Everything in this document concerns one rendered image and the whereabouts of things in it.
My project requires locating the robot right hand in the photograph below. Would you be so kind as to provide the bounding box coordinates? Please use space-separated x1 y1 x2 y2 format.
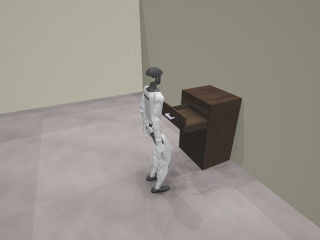
155 144 166 160

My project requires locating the robot left upper arm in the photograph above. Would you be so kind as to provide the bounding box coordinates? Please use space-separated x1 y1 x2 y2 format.
140 85 149 111

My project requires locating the robot left hand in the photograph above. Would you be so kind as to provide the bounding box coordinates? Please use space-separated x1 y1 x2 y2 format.
142 124 148 137

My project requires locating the robot right upper arm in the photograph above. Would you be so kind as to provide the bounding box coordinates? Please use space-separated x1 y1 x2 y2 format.
150 92 164 123

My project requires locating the humanoid robot head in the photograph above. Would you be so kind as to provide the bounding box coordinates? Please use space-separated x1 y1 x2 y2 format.
146 67 163 93

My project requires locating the left robot forearm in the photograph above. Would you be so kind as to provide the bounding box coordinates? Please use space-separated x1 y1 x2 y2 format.
140 108 149 125

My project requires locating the drawer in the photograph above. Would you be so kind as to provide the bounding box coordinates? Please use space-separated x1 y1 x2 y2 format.
162 101 208 134

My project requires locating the handle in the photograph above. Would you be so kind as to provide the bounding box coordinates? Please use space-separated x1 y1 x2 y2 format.
165 113 175 120

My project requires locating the right robot forearm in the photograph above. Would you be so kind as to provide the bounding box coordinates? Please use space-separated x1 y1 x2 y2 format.
152 118 163 145

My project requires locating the cabinet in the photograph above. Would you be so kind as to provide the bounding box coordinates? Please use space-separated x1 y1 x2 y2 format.
179 85 242 170

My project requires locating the robot torso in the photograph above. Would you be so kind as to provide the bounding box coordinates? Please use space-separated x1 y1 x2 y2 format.
144 89 163 138

